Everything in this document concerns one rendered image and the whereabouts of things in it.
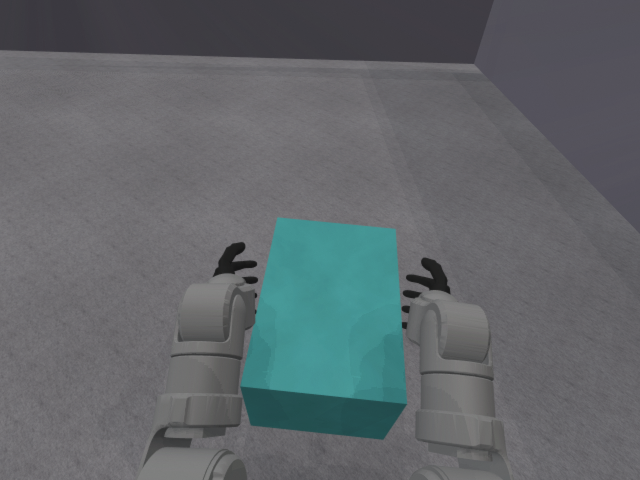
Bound robot left upper arm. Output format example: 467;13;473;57
137;447;247;480

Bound robot right forearm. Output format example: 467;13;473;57
406;290;514;480

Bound robot right hand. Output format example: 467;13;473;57
402;258;451;329

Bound robot left hand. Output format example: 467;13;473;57
213;242;258;314

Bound carton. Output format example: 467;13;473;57
240;217;407;440

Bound robot left forearm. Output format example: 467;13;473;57
135;273;255;480

